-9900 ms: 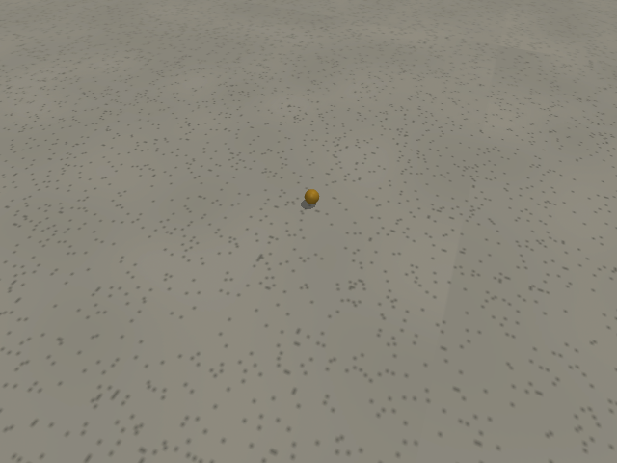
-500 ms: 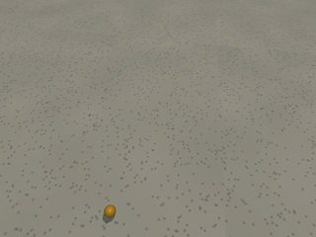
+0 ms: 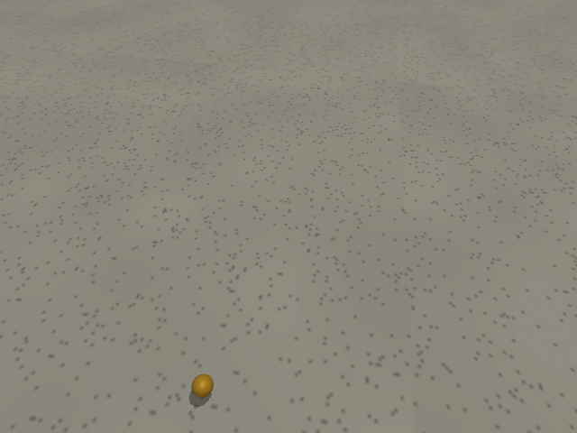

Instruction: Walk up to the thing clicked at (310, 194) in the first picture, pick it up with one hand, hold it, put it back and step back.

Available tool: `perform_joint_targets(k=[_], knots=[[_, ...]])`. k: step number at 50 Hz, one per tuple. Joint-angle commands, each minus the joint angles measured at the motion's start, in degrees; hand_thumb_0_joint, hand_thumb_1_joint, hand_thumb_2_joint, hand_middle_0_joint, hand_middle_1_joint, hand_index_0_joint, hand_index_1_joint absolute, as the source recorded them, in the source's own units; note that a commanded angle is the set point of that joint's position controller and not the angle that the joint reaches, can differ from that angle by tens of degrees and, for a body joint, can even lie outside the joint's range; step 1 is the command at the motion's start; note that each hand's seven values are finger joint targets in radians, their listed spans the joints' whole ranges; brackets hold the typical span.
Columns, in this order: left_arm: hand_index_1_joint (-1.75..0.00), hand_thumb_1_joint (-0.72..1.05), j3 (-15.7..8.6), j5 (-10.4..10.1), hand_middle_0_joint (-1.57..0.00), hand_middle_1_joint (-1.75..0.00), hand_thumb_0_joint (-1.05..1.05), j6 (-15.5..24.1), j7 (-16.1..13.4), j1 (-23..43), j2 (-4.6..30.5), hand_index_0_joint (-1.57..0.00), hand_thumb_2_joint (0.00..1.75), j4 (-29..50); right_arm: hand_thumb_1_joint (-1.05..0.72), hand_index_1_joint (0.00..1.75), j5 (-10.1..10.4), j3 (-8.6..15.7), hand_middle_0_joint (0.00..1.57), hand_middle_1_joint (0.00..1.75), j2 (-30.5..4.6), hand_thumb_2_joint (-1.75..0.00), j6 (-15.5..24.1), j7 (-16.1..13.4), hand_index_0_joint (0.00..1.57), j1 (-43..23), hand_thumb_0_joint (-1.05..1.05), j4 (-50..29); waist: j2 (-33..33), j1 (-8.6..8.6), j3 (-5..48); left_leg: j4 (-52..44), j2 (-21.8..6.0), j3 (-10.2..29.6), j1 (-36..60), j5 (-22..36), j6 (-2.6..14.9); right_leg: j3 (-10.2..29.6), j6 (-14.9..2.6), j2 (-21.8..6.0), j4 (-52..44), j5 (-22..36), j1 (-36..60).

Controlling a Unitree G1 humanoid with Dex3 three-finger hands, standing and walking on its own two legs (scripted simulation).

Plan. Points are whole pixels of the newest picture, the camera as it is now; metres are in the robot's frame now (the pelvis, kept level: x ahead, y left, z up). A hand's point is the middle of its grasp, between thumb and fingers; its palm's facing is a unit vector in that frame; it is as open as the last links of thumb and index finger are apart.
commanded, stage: stand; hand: left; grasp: from above
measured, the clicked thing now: (202, 385) +0.41 +0.28 -0.75
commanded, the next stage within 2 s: rise first in 0.32 s
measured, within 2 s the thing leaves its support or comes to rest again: neither
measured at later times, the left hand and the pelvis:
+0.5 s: hand out of the picture +0.09 +0.25 -0.15, palm faces +0.03 -0.94 -0.35, open 7.5 cm; pelvis -0.01 +0.00 +0.00, yaw +1 degrees
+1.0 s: hand out of the picture +0.12 +0.26 -0.22, palm faces -0.12 -0.90 -0.42, open 13.7 cm; pelvis -0.02 +0.02 -0.07, yaw +0 degrees
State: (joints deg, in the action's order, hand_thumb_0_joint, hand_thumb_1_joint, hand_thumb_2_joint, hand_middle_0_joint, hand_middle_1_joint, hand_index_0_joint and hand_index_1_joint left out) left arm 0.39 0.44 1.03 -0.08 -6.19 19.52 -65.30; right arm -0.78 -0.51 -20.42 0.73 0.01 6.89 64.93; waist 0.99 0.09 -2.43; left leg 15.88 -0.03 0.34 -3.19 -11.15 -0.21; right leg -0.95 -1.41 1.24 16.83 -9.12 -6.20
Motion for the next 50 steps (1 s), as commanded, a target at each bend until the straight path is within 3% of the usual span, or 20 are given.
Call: perform_joint_targets(k=[1,20,21,22,23,24,25,26,27,29,31,32,34,37,38,39,44,45,46,50], knots=[[-0.3,0.9,-2.5,-0.1,-0.2,-0.3,0.0,1.1,-0.7,2.3,12.8,-0.2,0.9,3.1,-0.9,0.3,0.3,2.3,0.2,0.3,-11.8,-0.9,1.2,-0.9,0.2,-1.6,0.0,-3.4,-1.0,-0.05,5.0,-1.8,-8.1,5.3,-0.9,11.1,1.59,6.7,-0.37,-9.0,-1.2,12.1,3.2],[-0.3,0.9,-2.5,-0.1,-0.2,-0.3,0.0,1.2,-0.7,2.2,13.0,-0.2,0.9,3.3,-0.9,0.3,0.4,2.4,0.2,0.3,-11.8,-0.9,1.1,-0.7,0.2,-1.5,0.0,-3.5,-1.2,-0.15,4.1,-2.0,-7.8,5.6,-1.2,8.5,1.47,7.0,-0.38,-8.8,-2.2,9.8,2.5],[-0.38,0.82,-2.6,0.0,-0.2,-0.38,0.0,1.2,-0.7,2.2,13.1,-0.2,0.95,3.4,-0.89,0.3,0.3,2.4,0.2,0.3,-11.7,-0.91,1.1,-0.7,0.2,-1.1,0.0,-3.6,-1.8,-0.19,4.5,-2.1,-7.8,5.3,-1.2,8.1,1.5,7.0,-0.46,-8.8,-2.0,9.4,2.6],[-0.46,0.74,-2.5,-3.3,-0.17,-0.46,0.0,6.4,-1.6,22.3,3.0,-0.14,0.96,23.5,-0.93,0.3,4.2,0.0,0.2,0.3,-2.4,-0.9,4.1,-2.0,0.2,-1.9,0.0,-19.6,0.5,-6.86,-2.2,2.5,1.0,-2.3,-10.2,-0.6,1.53,1.3,0.73,-1.9,1.0,1.8,-10.8],[-0.54,0.66,-3.3,-3.0,-0.17,-0.53,0.0,5.5,-1.7,26.5,5.4,-0.14,0.96,18.8,-0.9,0.3,4.3,0.0,0.2,0.3,-3.8,-0.9,4.2,-2.4,0.2,1.5,0.0,-16.3,-1.5,-4.99,0.8,3.8,1.2,-2.2,-10.4,-1.6,1.85,0.9,0.91,-2.0,1.6,-0.3,-7.7],[-0.62,0.58,-6.9,-1.7,-0.16,-0.61,0.0,2.9,-2.0,16.4,10.6,-0.14,0.96,8.3,-0.89,0.3,4.0,0.7,0.2,0.3,-5.5,-0.9,3.6,-2.7,0.2,2.8,0.0,-15.6,-4.8,-3.9,0.5,5.1,1.4,-1.9,-12.7,-2.5,2.08,0.1,0.67,-1.7,2.4,-2.9,-8.0],[-0.7,0.5,-7.8,-1.2,-0.16,-0.68,0.0,1.9,-1.1,11.4,11.2,-0.14,0.96,4.9,-0.9,0.3,4.0,1.4,0.2,0.3,-5.6,-0.9,3.0,-2.6,0.2,3.5,0.0,-17.0,-4.3,-1.96,0.3,7.3,1.3,-2.3,-14.7,-1.4,1.95,0.0,0.55,-1.5,4.0,-3.0,-9.0],[-0.78,0.44,-7.9,0.2,-0.13,-0.76,0.0,2.0,-0.4,14.1,12.6,-0.14,0.95,7.7,-0.89,0.3,3.4,2.4,0.2,0.3,-5.4,-0.9,3.0,-2.8,0.2,3.9,0.0,-18.2,-3.7,-1.72,4.4,9.2,1.5,-2.2,-15.4,-0.1,2.0,0.3,0.4,-1.8,6.0,-1.7,-9.7],[-0.82,0.36,-10.3,1.3,-0.15,-0.83,0.0,2.9,-0.1,18.3,16.4,-0.15,0.94,11.8,-0.9,0.3,3.0,3.3,0.2,0.3,-5.6,-0.9,3.5,-3.1,0.2,5.1,0.0,-19.1,-2.2,-1.45,10.4,11.3,1.4,-1.9,-14.9,1.5,1.97,0.9,0.62,-2.1,8.8,1.4,-9.1],[-0.92,0.2,-10.5,4.4,-0.13,-0.95,0.0,1.4,1.5,7.6,13.2,-0.16,0.92,4.9,-0.93,0.3,2.1,4.3,0.2,0.3,-5.1,-0.91,3.8,-2.6,0.2,7.0,0.0,-21.0,-3.4,-1.14,13.8,15.7,1.8,-1.2,-19.5,4.0,1.69,0.7,0.52,-2.1,13.9,5.0,-9.7],[-0.97,0.04,-12.8,6.2,-0.11,-0.99,0.0,0.6,1.8,2.7,13.8,-0.13,0.95,8.7,-0.93,0.3,2.0,5.2,0.2,0.3,-4.8,-0.91,3.8,-2.1,0.2,7.1,0.0,-24.0,0.6,2.12,18.6,18.4,2.4,-1.3,-20.7,6.0,1.1,1.0,-0.07,-1.8,17.0,6.2,-9.1],[-0.99,-0.04,-13.2,6.7,-0.1,-1.01,0.0,-0.1,1.3,2.9,14.0,-0.12,0.95,12.0,-0.92,0.3,2.1,5.3,0.2,0.3,-4.6,-0.91,3.9,-2.1,0.2,6.7,0.0,-26.2,1.9,2.4,20.6,18.4,2.4,-1.1,-20.0,6.4,0.71,0.7,-0.32,-1.5,17.6,5.8,-8.4],[-1.03,-0.2,-10.4,7.4,-0.08,-1.05,0.0,-2.8,0.7,2.2,9.6,-0.1,0.97,12.4,-0.91,0.3,2.3,4.9,0.2,0.3,-4.0,-0.9,3.8,-2.0,0.2,5.8,0.0,-28.3,1.7,1.46,16.4,19.4,2.3,-0.7,-23.5,3.6,0.55,0.4,-0.28,-1.0,18.0,2.5,-12.6],[-1.03,-0.44,-9.8,8.3,-0.09,-1.04,0.0,-6.0,-0.3,5.5,10.1,-0.1,0.98,18.4,-0.92,0.3,2.8,4.9,0.2,0.3,-4.0,-0.91,4.3,-1.8,0.2,3.9,0.0,-32.3,-0.8,-0.04,13.9,22.0,1.7,-0.2,-27.7,-1.7,0.93,-0.2,-0.15,-0.7,19.7,-3.2,-18.3],[-1.05,-0.52,-10.4,8.2,-0.08,-1.05,0.0,-6.8,-0.6,2.8,9.7,-0.08,0.99,18.5,-0.91,0.3,2.8,4.9,0.2,0.3,-3.6,-0.9,4.6,-1.8,0.2,3.9,0.0,-32.8,-1.9,0.39,14.2,23.1,1.7,-0.3,-29.1,-2.9,1.05,-0.2,-0.06,-0.7,20.5,-4.8,-19.0],[-1.05,-0.55,-9.3,8.0,-0.09,-1.04,0.0,-7.2,-0.6,3.8,8.4,-0.09,0.99,20.7,-0.92,0.3,2.8,5.0,0.2,0.3,-3.5,-0.91,4.9,-1.7,0.2,4.4,0.0,-33.4,-3.0,-0.7,14.1,24.2,1.4,-0.2,-30.1,-3.9,1.18,-0.3,0.07,-0.6,21.7,-5.8,-21.2],[-1.06,-0.58,-11.2,10.1,-0.08,-1.06,0.0,-7.0,-1.0,1.5,9.9,-0.08,0.99,28.4,-0.92,0.3,2.3,5.5,0.2,0.3,-2.8,-0.91,7.0,-1.9,0.2,6.2,0.0,-34.8,-1.4,-1.0,16.8,31.2,1.1,0.5,-35.1,-5.9,1.22,-0.4,0.08,-0.6,29.4,-7.8,-28.4],[-1.06,-0.58,-10.4,10.5,-0.08,-1.06,0.0,-6.5,-0.9,2.9,9.5,-0.08,1.0,34.5,-0.91,0.3,2.2,5.6,0.2,0.3,-2.6,-0.9,7.6,-2.0,0.2,5.3,0.0,-36.8,0.6,-1.1,18.8,32.3,0.9,0.5,-34.8,-4.9,0.97,-0.4,-0.03,-0.7,31.1,-6.8,-29.6],[-1.07,-0.58,-11.5,11.2,-0.08,-1.07,0.0,-6.4,-1.2,1.1,10.4,-0.08,0.99,35.7,-0.91,0.3,2.1,5.7,0.2,0.3,-2.4,-0.9,7.9,-2.1,0.2,5.5,0.0,-36.7,1.5,-0.74,20.7,33.1,0.8,0.7,-34.3,-3.7,0.74,-0.4,-0.15,-0.7,32.4,-6.2,-29.8],[-1.07,-0.6,-10.7,13.4,-0.08,-1.07,0.0,-7.4,-1.4,-5.0,9.4,-0.08,1.01,40.6,-0.91,0.3,1.8,6.0,0.2,0.3,-2.7,-0.9,8.6,-2.2,0.2,5.4,0.0,-38.0,3.4,-0.99,22.1,36.2,0.0,2.0,-35.4,-0.4,0.03,-0.7,-0.43,-0.4,37.1,-4.6,-34.4]])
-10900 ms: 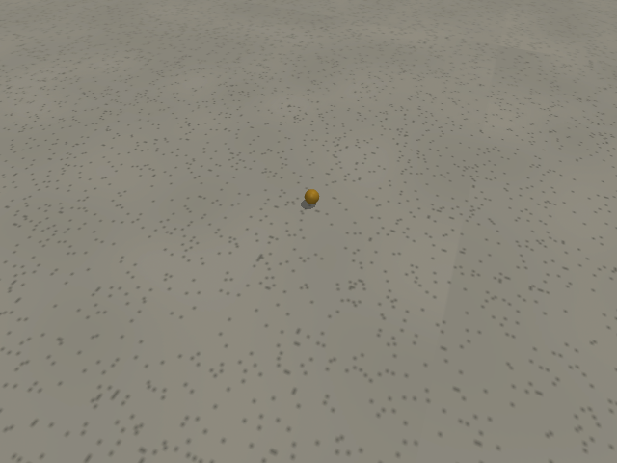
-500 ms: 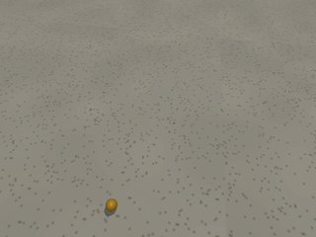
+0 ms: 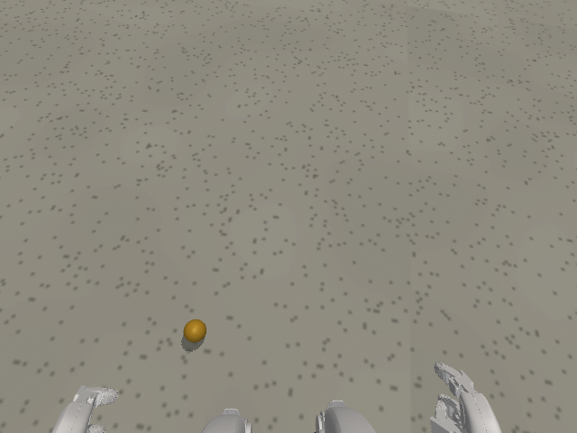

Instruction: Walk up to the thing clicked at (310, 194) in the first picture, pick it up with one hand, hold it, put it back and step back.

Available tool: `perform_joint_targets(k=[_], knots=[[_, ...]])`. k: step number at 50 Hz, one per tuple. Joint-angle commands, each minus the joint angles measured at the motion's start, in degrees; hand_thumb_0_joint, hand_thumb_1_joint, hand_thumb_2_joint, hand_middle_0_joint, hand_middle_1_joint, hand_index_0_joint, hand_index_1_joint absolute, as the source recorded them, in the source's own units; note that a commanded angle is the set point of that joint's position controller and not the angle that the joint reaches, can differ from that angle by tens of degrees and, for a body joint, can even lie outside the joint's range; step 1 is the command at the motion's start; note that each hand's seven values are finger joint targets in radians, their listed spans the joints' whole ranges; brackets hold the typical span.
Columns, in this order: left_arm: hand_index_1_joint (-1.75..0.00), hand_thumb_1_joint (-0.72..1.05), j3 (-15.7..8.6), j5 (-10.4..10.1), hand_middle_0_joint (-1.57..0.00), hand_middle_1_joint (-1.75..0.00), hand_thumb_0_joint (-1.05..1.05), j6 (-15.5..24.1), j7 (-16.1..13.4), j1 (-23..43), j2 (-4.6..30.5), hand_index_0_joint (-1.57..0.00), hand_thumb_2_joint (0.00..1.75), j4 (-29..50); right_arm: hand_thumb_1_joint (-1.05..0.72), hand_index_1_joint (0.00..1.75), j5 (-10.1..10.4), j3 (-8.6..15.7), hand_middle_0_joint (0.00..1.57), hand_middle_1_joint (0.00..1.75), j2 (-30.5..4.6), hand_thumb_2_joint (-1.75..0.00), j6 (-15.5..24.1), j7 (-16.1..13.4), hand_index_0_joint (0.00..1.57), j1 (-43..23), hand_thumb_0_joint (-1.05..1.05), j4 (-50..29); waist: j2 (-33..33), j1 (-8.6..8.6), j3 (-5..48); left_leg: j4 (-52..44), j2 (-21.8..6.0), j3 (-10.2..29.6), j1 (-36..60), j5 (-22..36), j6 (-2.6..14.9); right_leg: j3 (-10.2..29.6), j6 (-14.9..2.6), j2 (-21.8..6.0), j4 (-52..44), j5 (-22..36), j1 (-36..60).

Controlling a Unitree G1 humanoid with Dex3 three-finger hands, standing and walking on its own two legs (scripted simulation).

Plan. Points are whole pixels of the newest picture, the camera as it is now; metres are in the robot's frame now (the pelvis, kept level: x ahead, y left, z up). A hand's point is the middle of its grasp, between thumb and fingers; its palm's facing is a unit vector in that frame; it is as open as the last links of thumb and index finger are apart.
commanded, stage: rise first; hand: left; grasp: from above
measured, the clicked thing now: (195, 330) +0.44 +0.26 -0.68
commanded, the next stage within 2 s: none
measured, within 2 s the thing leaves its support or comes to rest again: neither
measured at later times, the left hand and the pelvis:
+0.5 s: hand (120, 429) +0.16 +0.27 -0.24, palm faces -0.36 -0.72 -0.59, open 14.2 cm; pelvis -0.02 +0.00 -0.10, yaw +0 degrees
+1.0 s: hand (145, 370) +0.28 +0.31 -0.43, palm faces -0.50 -0.22 -0.84, open 14.0 cm; pelvis -0.09 +0.00 -0.30, yaw -2 degrees
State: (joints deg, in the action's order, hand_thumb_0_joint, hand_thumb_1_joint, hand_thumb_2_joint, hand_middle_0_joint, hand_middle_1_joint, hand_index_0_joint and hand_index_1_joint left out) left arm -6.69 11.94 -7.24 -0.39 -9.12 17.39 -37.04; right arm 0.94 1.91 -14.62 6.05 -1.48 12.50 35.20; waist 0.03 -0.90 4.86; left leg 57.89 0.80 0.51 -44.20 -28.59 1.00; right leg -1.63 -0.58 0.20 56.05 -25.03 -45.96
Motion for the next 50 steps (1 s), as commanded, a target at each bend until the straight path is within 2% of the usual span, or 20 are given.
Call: perform_joint_targets(k=[1,6,11,14,19,20,21,23,25,26,29,31,33,36,38,41,43,46,48,50], knots=[[-1.08,-0.61,-3.5,2.2,-0.08,-1.06,0.0,0.5,-1.1,-3.2,11.4,-0.07,1.02,14.5,-0.92,0.3,0.0,3.5,0.2,0.3,-8.2,-0.91,3.4,-0.7,0.2,-0.2,0.0,-8.9,4.6,-0.11,16.1,-4.7,-0.8,1.8,5.3,18.0,-1.14,0.0,-1.33,0.6,-1.5,11.9,5.1],[-1.05,-0.6,-2.6,3.3,-0.08,-1.05,0.0,-1.7,-1.7,-6.6,10.3,-0.08,1.0,18.8,-0.93,0.3,0.0,3.5,0.2,0.3,-8.5,-0.91,3.9,-0.6,0.2,-0.5,0.0,-9.9,3.4,-0.89,17.6,-0.7,-0.9,2.5,2.5,20.2,-0.88,-0.1,-1.3,0.8,1.9,13.1,2.0],[-1.05,-0.59,-2.6,4.4,-0.07,-1.04,0.0,-2.8,-1.8,-10.2,10.4,-0.07,1.01,22.3,-0.9,0.3,0.0,3.2,0.2,0.3,-8.2,-0.9,4.4,-0.1,0.2,-1.0,0.0,-11.5,3.1,-0.13,19.9,3.9,-0.6,2.8,-1.3,22.7,-0.8,-0.4,-1.47,0.7,6.4,14.0,-0.9],[-1.05,-0.58,-2.6,5.3,-0.07,-1.04,0.0,-2.7,-1.9,-7.6,10.9,-0.07,1.0,22.7,-0.9,0.3,0.0,3.3,0.2,0.3,-8.5,-0.9,4.8,0.1,0.2,-1.3,0.0,-11.9,3.0,-1.18,19.1,6.5,-0.6,2.9,-4.8,20.5,-0.66,-0.2,-1.49,0.7,9.0,12.6,-4.9],[-1.04,-0.57,-2.4,10.0,-0.07,-1.04,0.0,0.9,-1.6,-0.8,13.1,-0.07,0.99,17.6,-0.89,0.3,-0.1,3.4,0.2,0.3,-9.1,-0.9,5.9,1.0,0.2,-2.9,0.0,-11.5,2.4,-1.89,19.1,13.7,-0.1,3.2,-14.2,15.1,-0.48,-0.2,-1.69,0.6,16.9,8.5,-14.4],[-1.04,-0.57,-3.8,11.2,-0.07,-1.04,0.0,2.0,-1.7,1.0,14.7,-0.07,0.99,16.7,-0.88,0.3,-0.3,3.6,0.2,0.3,-9.4,-0.89,6.2,1.2,0.2,-3.2,0.0,-11.1,3.9,-1.03,19.2,15.4,0.2,2.8,-16.6,12.5,-0.53,0.2,-1.74,0.3,18.6,6.9,-16.7],[-1.04,-0.55,-3.6,12.3,-0.07,-1.04,0.0,3.3,-1.7,2.3,15.0,-0.06,0.99,15.0,-0.86,0.3,-0.2,3.7,0.2,0.3,-9.8,-0.89,6.5,1.5,0.2,-3.4,0.0,-10.6,3.8,-1.2,19.7,16.2,0.2,3.2,-17.8,11.3,-0.73,0.2,-1.76,0.3,20.3,5.5,-18.7],[-1.04,-0.54,-3.9,15.4,-0.06,-1.04,0.0,6.2,-2.2,6.6,16.6,-0.06,0.99,14.2,-0.85,0.3,-0.2,4.0,0.2,0.3,-10.1,-0.89,7.0,1.8,0.2,-3.9,0.0,-10.1,4.6,-1.25,22.8,19.6,0.5,2.8,-21.2,8.3,-0.7,0.6,-1.68,0.2,23.5,4.0,-22.1],[-1.06,-0.54,-2.8,17.7,-0.06,-1.07,0.0,9.2,-2.6,8.8,17.2,-0.07,0.98,12.9,-0.86,0.3,-0.2,4.1,0.2,0.3,-10.6,-0.89,7.4,2.2,0.2,-4.0,0.0,-8.8,6.3,-0.81,26.6,23.1,0.5,2.6,-22.4,10.8,-0.91,0.7,-1.76,0.2,27.5,5.3,-25.3],[-1.07,-0.56,-3.1,18.8,-0.07,-1.07,0.0,10.6,-2.7,10.7,18.2,-0.07,0.99,11.0,-0.88,0.3,-0.2,4.1,0.2,0.3,-11.1,-0.9,7.6,2.5,0.2,-4.1,0.0,-8.0,6.1,-1.21,27.6,25.2,0.5,2.9,-24.3,11.4,-0.95,0.5,-1.75,0.2,29.7,5.6,-27.8],[-1.07,-0.55,-6.7,22.4,-0.07,-1.08,0.0,14.5,-4.2,16.0,24.2,-0.07,0.98,7.9,-0.88,0.3,-0.2,4.5,0.2,0.3,-11.7,-0.9,7.5,3.1,0.2,-3.5,0.0,-6.0,5.1,0.42,32.3,31.9,1.3,1.3,-31.0,11.5,-0.12,1.2,-1.57,0.2,33.9,7.6,-29.7],[-1.08,-0.57,-7.5,24.9,-0.07,-1.08,0.0,16.1,-5.2,19.5,26.7,-0.07,0.99,6.9,-0.9,0.3,-0.2,4.7,0.2,0.3,-12.2,-0.9,7.2,3.4,0.2,-3.0,0.0,-5.0,5.7,0.5,35.6,35.1,1.5,0.8,-33.3,12.2,0.07,1.3,-1.6,-0.1,36.4,8.6,-31.1],[-1.07,-0.57,-6.6,27.1,-0.07,-1.08,0.0,16.9,-5.8,21.9,26.3,-0.07,1.0,2.9,-0.91,0.3,-0.3,5.1,0.2,0.3,-12.6,-0.9,6.8,3.6,0.2,-2.6,0.0,-3.9,4.2,-0.22,36.8,38.0,1.6,0.4,-36.0,11.5,0.3,1.1,-1.47,0.0,38.1,8.4,-32.5],[-1.07,-0.55,-5.7,30.3,-0.07,-1.07,0.0,18.8,-6.1,32.0,27.9,-0.07,0.99,-1.8,-0.89,0.3,-0.6,5.7,0.2,0.3,-12.6,-0.9,6.3,4.2,0.2,-1.2,0.0,-2.0,1.2,-1.1,37.3,42.0,1.9,-0.3,-43.6,5.5,0.94,1.2,-1.13,0.0,39.5,4.1,-34.8],[-1.07,-0.54,-7.7,33.2,-0.06,-1.07,0.0,19.9,-6.5,36.6,32.7,-0.07,1.0,-4.1,-0.88,0.3,-0.8,5.7,0.2,0.3,-13.0,-0.89,5.7,4.3,0.2,-0.2,0.0,-1.0,0.6,-0.56,40.0,44.4,2.0,-1.1,-47.4,3.3,1.08,1.4,-0.85,-0.3,40.9,2.6,-33.8],[-1.06,-0.53,-7.9,36.9,-0.06,-1.05,0.0,21.7,-7.2,43.0,35.9,-0.06,1.02,-7.0,-0.87,0.3,-1.1,6.0,0.2,0.3,-13.4,-0.89,4.9,4.5,0.2,0.7,0.0,0.0,0.3,-0.55,43.1,47.0,2.0,-1.4,-49.5,0.8,1.28,1.1,-0.62,-0.2,42.7,-0.9,-36.1],[-1.06,-0.52,-7.2,38.8,-0.06,-1.07,0.0,23.0,-7.5,45.6,35.6,-0.07,1.01,-9.8,-0.87,0.3,-1.4,5.8,0.2,0.3,-13.6,-0.89,4.5,4.7,0.2,1.3,0.0,1.1,0.9,-1.2,42.3,48.4,2.0,-1.3,-50.8,-0.5,1.35,0.4,-0.69,-0.2,44.0,-2.6,-38.9],[-1.05,-0.54,-7.8,42.0,-0.06,-1.06,0.0,24.9,-8.6,53.1,40.0,-0.07,1.02,-11.7,-0.89,0.3,-1.9,5.4,0.2,0.3,-13.9,-0.9,3.5,4.9,0.2,1.6,0.0,1.9,3.3,-2.13,41.3,49.5,2.0,-0.6,-53.1,-4.5,1.37,-0.5,-0.92,-0.1,46.3,-7.6,-43.9],[-1.04,-0.54,-6.8,43.6,-0.06,-1.04,0.0,25.8,-9.4,53.4,38.7,-0.06,1.02,-15.5,-0.89,0.3,-2.2,5.0,0.2,0.3,-14.0,-0.9,2.9,5.2,0.2,1.4,0.0,2.5,4.2,-2.61,38.5,49.4,1.7,0.6,-54.1,-7.8,1.24,-1.8,-1.08,0.0,48.2,-10.4,-48.6],[-1.04,-0.52,-6.5,45.4,-0.06,-1.05,0.0,26.9,-10.5,56.6,39.4,-0.07,1.01,-15.9,-0.9,0.3,-2.7,4.9,0.2,0.3,-14.1,-0.9,2.1,5.5,0.2,1.7,0.0,2.7,6.5,-2.97,38.4,49.5,1.7,1.5,-53.3,-9.5,1.2,-2.6,-1.21,-0.1,49.7,-11.1,-51.6]])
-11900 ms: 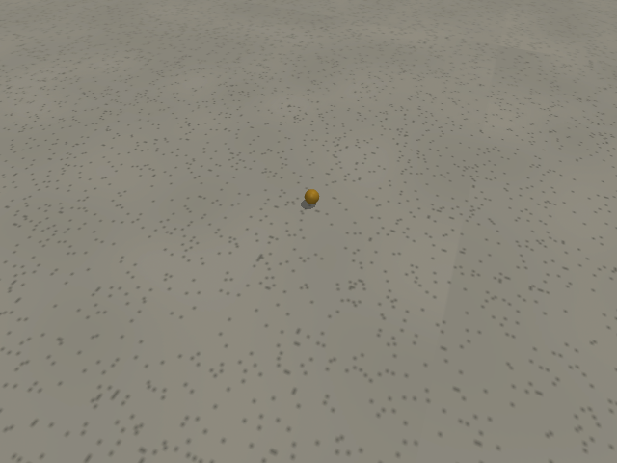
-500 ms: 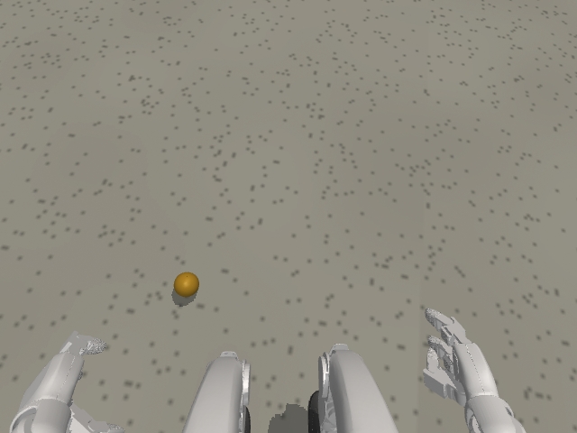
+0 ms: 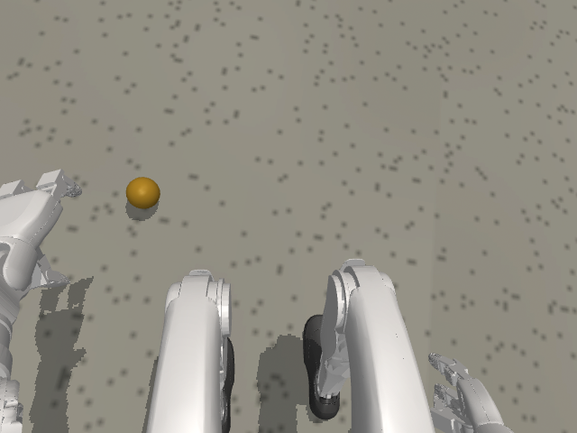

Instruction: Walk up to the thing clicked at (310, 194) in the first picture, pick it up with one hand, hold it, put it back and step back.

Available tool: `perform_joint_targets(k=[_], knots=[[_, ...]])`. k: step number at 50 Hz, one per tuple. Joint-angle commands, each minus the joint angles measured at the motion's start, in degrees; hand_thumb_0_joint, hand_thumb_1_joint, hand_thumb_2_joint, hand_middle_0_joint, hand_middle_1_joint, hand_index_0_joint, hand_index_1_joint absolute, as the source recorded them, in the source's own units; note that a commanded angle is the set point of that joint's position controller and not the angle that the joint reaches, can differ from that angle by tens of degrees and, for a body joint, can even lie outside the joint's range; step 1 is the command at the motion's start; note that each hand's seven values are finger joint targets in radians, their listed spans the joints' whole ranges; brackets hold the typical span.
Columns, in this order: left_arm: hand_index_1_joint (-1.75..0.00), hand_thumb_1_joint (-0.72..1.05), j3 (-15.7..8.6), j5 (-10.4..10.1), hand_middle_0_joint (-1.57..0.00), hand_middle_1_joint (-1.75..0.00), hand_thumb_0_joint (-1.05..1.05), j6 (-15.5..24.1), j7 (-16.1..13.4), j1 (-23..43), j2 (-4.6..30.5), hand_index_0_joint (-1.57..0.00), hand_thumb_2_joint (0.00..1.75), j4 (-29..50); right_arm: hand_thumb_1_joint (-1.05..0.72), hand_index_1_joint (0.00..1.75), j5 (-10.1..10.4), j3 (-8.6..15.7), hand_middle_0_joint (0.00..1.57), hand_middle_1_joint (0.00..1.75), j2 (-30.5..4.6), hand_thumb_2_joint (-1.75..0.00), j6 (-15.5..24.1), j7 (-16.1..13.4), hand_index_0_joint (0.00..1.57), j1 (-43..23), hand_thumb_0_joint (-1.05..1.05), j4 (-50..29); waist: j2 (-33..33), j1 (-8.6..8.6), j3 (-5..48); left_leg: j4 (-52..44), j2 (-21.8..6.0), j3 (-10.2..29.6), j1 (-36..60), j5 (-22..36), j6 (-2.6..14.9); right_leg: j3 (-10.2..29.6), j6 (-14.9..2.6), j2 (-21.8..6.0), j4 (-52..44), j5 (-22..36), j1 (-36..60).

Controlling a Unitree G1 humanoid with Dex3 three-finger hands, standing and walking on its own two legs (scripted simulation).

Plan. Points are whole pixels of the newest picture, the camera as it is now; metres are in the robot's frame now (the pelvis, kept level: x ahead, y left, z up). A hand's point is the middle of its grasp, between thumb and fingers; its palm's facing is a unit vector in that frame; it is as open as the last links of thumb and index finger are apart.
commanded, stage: rise first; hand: left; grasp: from above
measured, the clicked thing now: (143, 193) +0.52 +0.28 -0.38
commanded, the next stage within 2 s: approach in 1.22 s
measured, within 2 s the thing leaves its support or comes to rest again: neither
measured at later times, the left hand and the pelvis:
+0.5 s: hand (75, 214) +0.43 +0.33 -0.21, palm faces -0.48 -0.03 -0.87, open 14.1 cm; pelvis +0.01 +0.01 -0.05, yaw -2 degrees
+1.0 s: hand (91, 207) +0.46 +0.32 -0.25, palm faces -0.48 -0.04 -0.88, open 14.2 cm; pelvis +0.01 +0.01 -0.07, yaw -4 degrees
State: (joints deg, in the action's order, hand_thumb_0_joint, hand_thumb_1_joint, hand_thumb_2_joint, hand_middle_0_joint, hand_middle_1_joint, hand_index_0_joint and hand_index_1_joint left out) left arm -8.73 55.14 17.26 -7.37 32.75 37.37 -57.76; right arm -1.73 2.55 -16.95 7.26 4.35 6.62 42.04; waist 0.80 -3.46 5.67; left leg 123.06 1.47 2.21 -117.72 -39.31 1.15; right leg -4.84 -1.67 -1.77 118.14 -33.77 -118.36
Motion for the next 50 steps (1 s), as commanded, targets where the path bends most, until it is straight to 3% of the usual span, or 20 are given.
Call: perform_joint_targets(k=[1,4,6,14,16,18,21,25,26,27,29,30,32,35,36,38,39,40,45,50], knots=[[-1.04,-0.53,-4.4,3.1,-0.06,-1.04,0.0,2.8,-4.2,15.3,20.2,-0.06,1.02,2.8,-0.9,0.3,-0.1,4.0,0.2,0.3,-11.9,-0.9,0.5,-0.2,0.2,7.8,0.0,-3.8,6.1,-0.69,36.3,-15.7,1.1,0.3,19.6,0.0,1.03,0.2,-0.17,1.9,-11.7,-3.2,19.6],[-1.02,-0.54,-3.6,5.6,-0.06,-1.02,0.0,3.7,-6.4,19.3,21.4,-0.06,1.02,0.5,-0.9,0.3,-1.0,3.5,0.2,0.3,-12.1,-0.9,-0.7,0.3,0.2,7.4,0.0,-3.6,7.6,-1.61,34.3,-15.3,1.1,1.5,18.0,-3.8,1.22,-0.4,-0.16,1.9,-10.1,-5.6,16.0],[-1.02,-0.53,-3.6,7.7,-0.06,-1.02,0.0,4.0,-8.0,21.1,22.4,-0.06,1.01,-1.1,-0.9,0.3,-1.4,3.2,0.2,0.3,-12.5,-0.9,-1.5,0.5,0.2,7.4,0.0,-3.1,10.5,-1.65,33.8,-15.3,0.9,2.4,19.6,-3.0,0.72,-1.0,-0.38,1.6,-8.3,-4.2,12.6],[-1.01,-0.54,-1.8,15.0,-0.06,-1.01,0.0,3.7,-13.2,26.7,22.6,-0.06,1.01,-8.3,-0.9,0.3,-3.0,2.5,0.2,0.3,-13.4,-0.9,-4.1,1.8,0.2,10.3,0.0,-1.0,13.7,-3.84,36.1,-11.0,1.1,3.1,23.0,7.7,-0.24,-1.8,-0.75,1.0,-4.0,3.4,8.1],[-1.0,-0.54,-0.7,15.8,-0.06,-1.0,0.0,3.6,-13.8,27.0,21.5,-0.06,1.01,-9.6,-0.9,0.3,-3.4,2.5,0.2,0.3,-13.5,-0.9,-4.4,2.2,0.2,10.7,0.0,-0.7,13.8,-4.72,35.9,-10.1,1.1,3.2,23.2,9.8,-0.38,-1.8,-0.64,0.8,-3.4,4.5,7.3],[-1.0,-0.53,-2.0,16.9,-0.07,-1.0,0.0,3.6,-14.4,27.8,23.4,-0.07,1.0,-10.7,-0.9,0.3,-3.7,2.7,0.2,0.3,-14.0,-0.9,-4.6,2.5,0.2,11.3,0.0,-0.6,13.9,-4.58,36.7,-9.5,1.1,3.8,23.9,11.5,-0.58,-1.9,-0.54,0.6,-2.6,5.3,6.8],[-1.0,-0.53,-1.5,18.2,-0.08,-1.0,0.0,3.8,-14.7,30.2,23.9,-0.08,1.0,-10.2,-0.9,0.3,-4.2,2.8,0.2,0.3,-13.9,-0.9,-5.0,3.1,0.2,12.2,0.0,-0.8,13.9,-5.36,37.9,-7.9,1.2,2.9,23.6,12.2,-0.18,-1.7,-0.5,0.8,-2.7,5.9,8.2],[-1.01,-0.53,-2.9,18.9,-0.07,-1.02,0.0,4.3,-15.6,28.5,24.4,-0.08,0.99,-14.1,-0.91,0.3,-5.0,2.8,0.2,0.3,-14.3,-0.9,-5.4,3.6,0.2,13.1,0.0,-0.1,13.6,-5.9,36.8,-7.1,1.1,3.3,23.0,12.2,-0.19,-2.0,-0.24,0.7,-1.8,5.8,7.1],[-1.01,-0.54,-2.2,19.0,-0.07,-1.01,0.0,4.4,-15.7,29.4,24.0,-0.07,1.0,-13.0,-0.91,0.3,-5.1,2.6,0.2,0.3,-13.9,-0.9,-5.4,3.7,0.2,13.1,0.0,-0.4,13.4,-6.05,37.2,-6.5,1.2,2.7,22.6,12.2,0.04,-2.0,-0.31,0.9,-2.0,6.1,8.1],[-1.01,-0.55,-3.7,19.4,-0.08,-1.0,0.0,4.4,-16.0,29.8,25.8,-0.07,1.01,-13.5,-0.91,0.3,-5.1,2.6,0.2,0.3,-14.1,-0.91,-5.6,3.7,0.2,13.8,0.0,-0.1,12.8,-6.28,37.6,-6.0,1.2,2.6,22.2,12.2,0.24,-2.0,-0.22,0.9,-2.0,6.4,8.4],[-1.01,-0.55,-3.5,19.6,-0.08,-1.0,0.0,4.7,-16.5,30.8,25.3,-0.07,1.01,-13.4,-0.91,0.3,-5.6,2.4,0.2,0.3,-14.1,-0.91,-5.7,3.9,0.2,13.5,0.0,-0.3,14.3,-6.67,37.4,-5.6,1.0,2.8,22.8,13.5,-0.01,-2.1,-0.21,0.9,-1.1,6.7,7.0],[-1.02,-0.55,-4.4,19.7,-0.08,-1.01,0.0,5.0,-16.9,33.1,27.2,-0.07,1.0,-11.6,-0.91,0.3,-5.6,2.3,0.2,0.3,-13.9,-0.91,-5.7,3.9,0.2,13.3,0.0,-0.1,14.6,-6.34,38.4,-5.0,1.2,2.1,21.4,12.3,0.37,-1.8,-0.32,1.1,-1.5,6.7,8.5],[-1.01,-0.55,-3.2,19.6,-0.08,-1.0,0.0,5.2,-17.4,32.9,25.5,-0.07,1.01,-13.2,-0.91,0.3,-5.8,2.2,0.2,0.3,-13.9,-0.91,-5.5,3.9,0.2,13.0,0.0,-0.3,14.1,-6.98,37.1,-4.7,1.4,1.7,19.5,11.2,0.51,-1.8,-0.33,1.2,-1.2,6.3,8.4],[-1.02,-0.56,-4.9,20.5,-0.08,-1.01,0.0,5.3,-18.0,31.3,27.8,-0.07,1.02,-15.3,-0.91,0.3,-6.2,1.3,0.2,0.3,-13.4,-0.91,-5.6,3.9,0.2,13.9,0.0,0.2,12.3,-6.9,37.7,-2.9,1.5,0.8,18.7,13.2,1.06,-1.9,-0.13,1.6,-1.4,8.4,11.2],[-1.02,-0.57,-3.9,20.4,-0.07,-1.01,0.0,5.2,-18.1,31.5,25.9,-0.06,1.02,-15.4,-0.91,0.3,-6.4,1.7,0.2,0.3,-14.2,-0.91,-5.5,3.9,0.2,14.1,0.0,0.0,13.0,-7.35,37.8,-2.7,1.4,1.1,19.6,14.0,0.83,-2.0,-0.07,1.5,-0.9,8.6,9.9],[-1.02,-0.57,-3.7,20.7,-0.08,-1.01,0.0,5.3,-18.4,32.1,26.2,-0.06,1.03,-15.1,-0.91,0.3,-6.6,1.5,0.2,0.3,-14.2,-0.91,-5.4,4.0,0.2,14.0,0.0,-0.1,14.0,-7.33,37.7,-2.4,1.5,0.9,18.8,14.4,0.84,-2.0,-0.14,1.6,-0.7,9.2,10.3],[-1.02,-0.57,-5.3,20.8,-0.07,-1.01,0.0,5.1,-18.7,31.8,28.4,-0.06,1.02,-16.0,-0.91,0.3,-6.6,1.5,0.2,0.3,-14.1,-0.91,-5.6,3.9,0.2,14.7,0.0,0.7,13.6,-6.98,38.5,-2.1,1.5,0.7,18.7,14.1,1.08,-2.1,-0.13,1.8,-0.8,9.1,10.8],[-1.02,-0.57,-3.4,20.6,-0.07,-1.01,0.0,4.9,-18.6,31.6,25.7,-0.06,1.02,-16.3,-0.91,0.3,-6.7,1.3,0.2,0.3,-14.1,-0.91,-5.5,4.0,0.2,13.7,0.0,-0.3,14.0,-7.2,37.4,-2.6,1.4,1.2,19.0,13.9,0.82,-2.2,-0.21,1.7,-0.4,8.6,9.3],[-1.02,-0.57,-4.1,20.7,-0.07,-1.01,0.0,4.4,-18.8,31.7,27.2,-0.06,1.03,-16.6,-0.91,0.3,-6.7,1.4,0.2,0.3,-14.8,-0.91,-5.4,4.2,0.2,14.0,0.0,0.0,15.7,-7.35,37.4,-2.7,1.0,2.6,21.0,15.4,0.31,-2.8,-0.29,1.6,1.0,9.1,6.8],[-1.03,-0.58,-4.2,20.4,-0.07,-1.01,0.0,3.8,-19.1,33.2,27.6,-0.06,1.04,-16.8,-0.91,0.3,-6.9,0.7,0.2,0.3,-14.8,-0.91,-5.3,4.3,0.2,13.5,0.0,-0.4,15.4,-7.71,35.7,-3.0,1.0,2.5,18.6,11.5,0.51,-2.8,-0.31,1.7,1.0,7.0,6.3]])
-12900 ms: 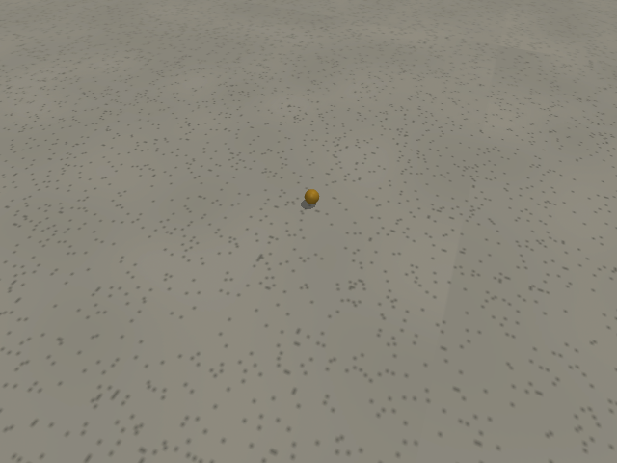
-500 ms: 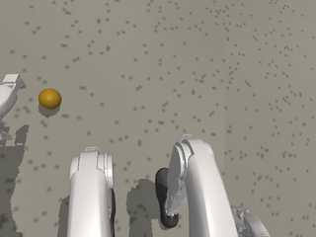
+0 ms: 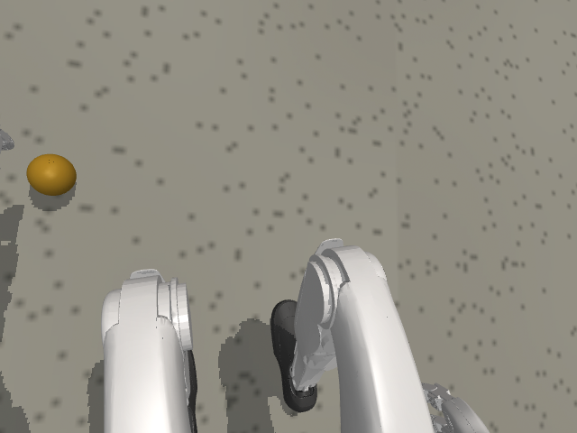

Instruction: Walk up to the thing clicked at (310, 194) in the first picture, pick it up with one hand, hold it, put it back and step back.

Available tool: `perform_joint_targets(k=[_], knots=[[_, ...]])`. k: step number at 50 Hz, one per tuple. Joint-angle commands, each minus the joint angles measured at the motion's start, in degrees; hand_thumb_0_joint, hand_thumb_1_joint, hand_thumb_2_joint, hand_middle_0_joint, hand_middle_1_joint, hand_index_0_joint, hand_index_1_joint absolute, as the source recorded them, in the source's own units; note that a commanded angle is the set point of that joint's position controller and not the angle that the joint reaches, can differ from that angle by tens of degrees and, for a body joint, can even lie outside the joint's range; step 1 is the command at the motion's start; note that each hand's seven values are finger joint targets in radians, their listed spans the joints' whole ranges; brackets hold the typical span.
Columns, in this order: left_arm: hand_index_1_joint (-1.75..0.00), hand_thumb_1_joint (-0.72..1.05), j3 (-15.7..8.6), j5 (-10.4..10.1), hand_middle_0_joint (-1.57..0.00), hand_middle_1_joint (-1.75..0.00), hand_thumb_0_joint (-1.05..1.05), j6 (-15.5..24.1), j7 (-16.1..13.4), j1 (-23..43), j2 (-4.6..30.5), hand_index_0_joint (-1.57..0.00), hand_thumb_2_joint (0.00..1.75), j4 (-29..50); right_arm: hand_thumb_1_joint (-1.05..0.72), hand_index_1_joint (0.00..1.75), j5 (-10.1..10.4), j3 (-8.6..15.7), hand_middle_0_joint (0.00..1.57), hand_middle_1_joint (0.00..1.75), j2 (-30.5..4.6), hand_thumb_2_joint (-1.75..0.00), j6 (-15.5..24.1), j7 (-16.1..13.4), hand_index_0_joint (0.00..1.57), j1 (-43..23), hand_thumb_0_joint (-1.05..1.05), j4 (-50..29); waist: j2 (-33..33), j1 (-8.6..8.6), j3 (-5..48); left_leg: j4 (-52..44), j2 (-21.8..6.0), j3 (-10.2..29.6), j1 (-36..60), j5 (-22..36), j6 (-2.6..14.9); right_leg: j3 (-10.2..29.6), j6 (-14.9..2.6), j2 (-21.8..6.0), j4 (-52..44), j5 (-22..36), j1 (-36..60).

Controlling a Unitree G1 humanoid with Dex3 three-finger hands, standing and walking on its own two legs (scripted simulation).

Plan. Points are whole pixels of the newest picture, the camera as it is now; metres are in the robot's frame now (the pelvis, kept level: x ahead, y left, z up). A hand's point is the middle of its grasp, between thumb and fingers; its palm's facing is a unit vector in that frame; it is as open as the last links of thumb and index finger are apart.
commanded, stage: rise first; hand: left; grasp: from above
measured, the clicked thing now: (52, 175) +0.49 +0.30 -0.31
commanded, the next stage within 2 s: approach in 0.22 s
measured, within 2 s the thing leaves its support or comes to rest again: neither
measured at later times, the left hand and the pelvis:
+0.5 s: hand out of the picture +0.44 +0.33 -0.20, palm faces -0.47 -0.06 -0.88, open 14.0 cm; pelvis +0.00 +0.00 -0.01, yaw -1 degrees
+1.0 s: hand (40, 166) +0.48 +0.28 -0.20, palm faces -0.52 -0.04 -0.85, open 13.5 cm; pelvis -0.01 -0.01 -0.01, yaw -1 degrees
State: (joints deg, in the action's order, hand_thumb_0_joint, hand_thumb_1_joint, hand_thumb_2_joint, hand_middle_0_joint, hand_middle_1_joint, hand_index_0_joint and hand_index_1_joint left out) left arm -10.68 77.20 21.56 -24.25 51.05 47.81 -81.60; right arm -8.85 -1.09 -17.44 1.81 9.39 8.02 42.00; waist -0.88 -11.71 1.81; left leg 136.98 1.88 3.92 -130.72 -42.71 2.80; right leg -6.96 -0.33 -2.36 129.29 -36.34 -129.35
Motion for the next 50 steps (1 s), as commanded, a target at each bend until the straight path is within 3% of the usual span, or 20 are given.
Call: perform_joint_targets(k=[1,4,13,16,18,19,25,27,31,32,35,37,39,40,41,46,47,48,50], knots=[[-1.03,-0.58,-2.5,-1.6,-0.08,-1.01,0.0,-0.5,-2.1,14.4,17.7,-0.06,1.04,6.6,-0.91,0.3,0.2,4.3,0.2,0.3,-14.3,-0.91,0.3,-0.6,0.2,12.3,0.0,-0.5,17.2,0.26,39.5,-16.3,0.6,0.7,31.7,15.8,-1.07,-0.7,-1.55,2.1,-10.1,10.2,17.7],[-1.02,-0.58,-2.5,-1.7,-0.07,-1.0,0.0,-0.8,-2.1,14.1,17.5,-0.06,1.04,6.5,-0.91,0.3,0.1,4.0,0.2,0.3,-14.3,-0.91,0.3,-0.6,0.2,12.5,0.0,-0.4,17.2,0.23,40.6,-15.7,0.7,0.6,31.9,17.2,-1.05,-0.7,-1.51,2.2,-9.7,11.3,18.2],[-1.02,-0.58,-1.5,-2.0,-0.08,-1.0,0.0,-0.6,-2.1,16.4,17.9,-0.06,1.04,5.8,-0.91,0.3,-0.1,3.2,0.2,0.3,-14.4,-0.91,0.7,-0.7,0.2,12.2,0.0,-0.2,16.6,-0.97,38.6,-14.4,0.8,0.0,28.3,14.3,-0.55,-0.9,-1.47,2.5,-9.9,10.0,18.5],[-1.02,-0.61,-1.9,-2.2,-0.12,-0.96,0.0,-0.7,-2.3,15.2,18.1,-0.05,1.11,5.8,-0.91,0.3,-0.1,3.1,0.2,0.3,-14.6,-0.9,0.7,-0.6,0.2,12.3,0.0,-0.2,17.8,-0.38,39.4,-14.4,0.8,0.1,29.4,16.0,-0.84,-0.9,-1.53,2.6,-9.3,11.2,18.6],[-1.04,-0.5,-0.9,-1.9,-0.06,-1.06,0.0,-0.8,-2.2,16.4,17.3,-0.08,0.96,6.0,-0.9,0.3,-0.2,2.9,0.2,0.3,-14.6,-0.89,0.7,-0.5,0.2,12.9,0.0,-0.1,17.7,-1.47,39.9,-14.2,0.7,0.4,30.4,17.0,-0.86,-1.2,-1.55,2.7,-9.2,11.9,18.6],[-1.04,-0.5,-0.7,-2.1,-0.06,-1.06,0.0,-0.9,-2.4,17.9,16.6,-0.08,0.97,6.2,-0.9,0.3,-0.2,3.1,0.2,0.3,-14.7,-0.89,0.7,-0.4,0.2,13.1,0.0,-0.1,17.2,-2.31,39.6,-14.0,0.6,0.7,30.3,17.0,-0.9,-1.3,-1.45,2.6,-9.2,11.9,18.0],[-1.04,-0.5,5.2,-2.3,-0.05,-1.07,0.0,-1.4,-3.6,28.6,10.0,-0.08,0.96,6.7,-0.9,0.3,-0.5,2.4,0.2,0.3,-15.0,-0.89,1.8,-0.4,0.2,14.9,0.0,1.3,20.2,-7.42,39.0,-13.2,-0.3,2.3,32.2,17.7,-1.45,-2.4,-1.32,2.8,-8.4,13.2,15.2],[-1.04,-0.49,5.3,-1.7,-0.05,-1.08,0.0,-2.3,-4.7,32.2,10.9,-0.09,0.95,6.3,-0.9,0.3,-0.6,2.0,0.2,0.3,-15.3,-0.89,2.2,-0.6,0.2,15.2,0.0,1.4,22.2,-8.06,39.9,-13.4,-0.4,2.3,32.5,17.5,-1.69,-2.6,-1.48,3.0,-8.1,13.3,15.1],[-1.05,-0.48,6.1,-0.2,-0.06,-1.1,0.0,-6.1,-6.4,32.8,10.8,-0.1,0.94,-1.9,-0.9,0.3,-0.8,0.6,0.2,0.3,-15.5,-0.89,2.6,-0.6,0.2,15.5,0.0,1.0,23.0,-8.94,37.5,-14.1,-0.5,2.4,31.2,16.8,-2.1,-3.0,-1.98,3.0,-7.6,13.4,13.5],[-1.05,-0.48,5.3,0.6,-0.06,-1.08,0.0,-7.2,-6.8,33.6,12.8,-0.1,0.95,-2.0,-0.9,0.3,-0.8,0.3,0.2,0.3,-16.0,-0.89,2.6,-0.6,0.2,15.6,0.0,0.4,23.8,-8.93,37.4,-14.2,-0.5,2.4,31.3,17.7,-2.26,-2.9,-1.86,2.8,-7.5,14.0,13.5],[-1.05,-0.47,3.9,0.5,-0.07,-1.1,0.0,-11.1,-7.5,30.2,15.0,-0.11,0.94,-4.2,-0.9,0.3,-0.2,-0.6,0.2,0.3,-16.1,-0.89,2.1,-0.4,0.2,15.1,0.0,-1.6,26.9,-6.71,39.8,-14.6,-0.4,1.3,31.9,20.4,-2.35,-2.4,-2.28,2.8,-6.9,16.4,15.9],[-1.05,-0.46,3.4,-0.3,-0.06,-1.11,0.0,-13.4,-7.3,28.7,15.2,-0.11,0.92,-4.5,-0.9,0.3,0.3,-1.0,0.2,0.3,-16.2,-0.89,1.8,-0.2,0.2,15.0,0.0,-2.9,26.3,-6.38,41.5,-14.6,-0.5,1.2,32.1,22.6,-2.3,-2.3,-2.26,2.8,-6.8,18.3,17.8],[-1.06,-0.45,3.4,-1.5,-0.06,-1.12,0.0,-15.2,-5.7,28.6,15.0,-0.12,0.91,-5.2,-0.9,0.3,0.8,-1.4,0.2,0.3,-16.7,-0.89,1.8,0.0,0.2,15.6,0.0,-4.1,23.3,-7.97,40.2,-13.6,-0.3,0.8,29.3,21.8,-1.4,-1.9,-1.8,2.8,-7.6,18.2,19.5],[-1.07,-0.44,2.8,-2.4,-0.06,-1.13,0.0,-15.6,-5.0,28.5,17.0,-0.12,0.9,-3.6,-0.9,0.3,1.4,-1.5,0.2,0.3,-16.8,-0.89,1.6,-0.1,0.2,15.1,0.0,-4.7,22.9,-6.37,41.2,-13.9,-0.1,0.2,27.0,20.7,-0.94,-1.6,-1.88,2.9,-8.0,17.8,21.7],[-1.07,-0.44,3.2,-3.4,-0.06,-1.14,0.0,-16.3,-4.0,24.9,16.6,-0.13,0.9,-5.8,-0.9,0.3,1.7,-1.8,0.2,0.3,-16.3,-0.89,1.4,-0.1,0.2,14.5,0.0,-5.0,20.5,-6.0,40.3,-13.3,0.0,-0.6,24.9,19.5,-0.3,-1.3,-1.71,3.3,-8.5,17.4,23.8],[-1.07,-0.45,1.4,-8.0,-0.05,-1.14,0.0,-15.7,1.4,17.1,21.2,-0.12,0.9,-0.8,-0.9,0.3,3.2,-2.3,0.2,0.3,-16.0,-0.89,1.2,-0.5,0.2,13.5,0.0,-5.9,12.8,-4.11,39.0,-12.2,0.7,-2.7,16.9,15.2,1.44,0.6,-0.53,3.6,-10.8,15.1,32.1],[-1.07,-0.45,0.1,-8.6,-0.05,-1.14,0.0,-15.0,2.3,15.7,23.1,-0.12,0.91,0.4,-0.9,0.3,3.3,-2.3,0.2,0.3,-16.4,-0.89,1.0,-0.7,0.2,13.2,0.0,-6.5,11.1,-3.7,39.6,-11.9,0.8,-2.8,15.5,14.2,1.53,0.9,-0.41,3.5,-11.2,13.9,33.3],[-1.07,-0.45,0.9,-9.0,-0.05,-1.14,0.0,-14.2,3.6,14.0,22.1,-0.12,0.9,0.5,-0.9,0.3,3.2,-2.6,0.2,0.3,-15.8,-0.89,0.8,-0.8,0.2,13.1,0.0,-5.8,10.8,-3.78,38.1,-11.6,0.9,-3.2,14.3,13.5,1.53,1.4,-0.32,3.5,-11.4,13.5,34.0],[-1.07,-0.46,-0.1,-10.2,-0.05,-1.14,0.0,-11.3,4.8,14.9,22.7,-0.12,0.9,3.7,-0.9,0.3,3.0,-2.3,0.2,0.3,-16.0,-0.89,0.2,-1.4,0.2,12.9,0.0,-4.8,10.7,-3.58,37.9,-11.2,0.8,-2.9,13.2,11.9,1.08,1.2,-0.73,3.6,-12.0,11.1,33.1]])
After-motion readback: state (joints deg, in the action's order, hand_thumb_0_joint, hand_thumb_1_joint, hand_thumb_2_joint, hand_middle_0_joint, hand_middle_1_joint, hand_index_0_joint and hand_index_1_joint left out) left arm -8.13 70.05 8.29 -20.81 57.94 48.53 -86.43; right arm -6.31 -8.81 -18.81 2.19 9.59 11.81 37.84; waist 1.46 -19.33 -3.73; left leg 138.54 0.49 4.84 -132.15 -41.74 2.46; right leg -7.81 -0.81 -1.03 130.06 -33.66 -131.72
